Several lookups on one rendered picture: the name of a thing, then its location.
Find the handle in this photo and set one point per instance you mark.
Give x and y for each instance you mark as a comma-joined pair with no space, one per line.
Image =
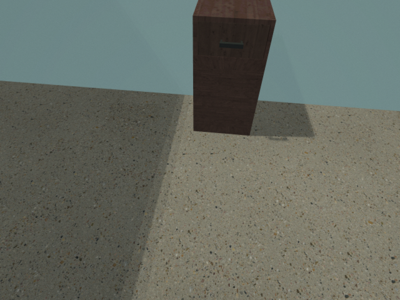
237,45

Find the cabinet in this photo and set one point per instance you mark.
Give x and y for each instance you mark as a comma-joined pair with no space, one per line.
226,89

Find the drawer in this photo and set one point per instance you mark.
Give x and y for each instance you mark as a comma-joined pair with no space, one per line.
254,37

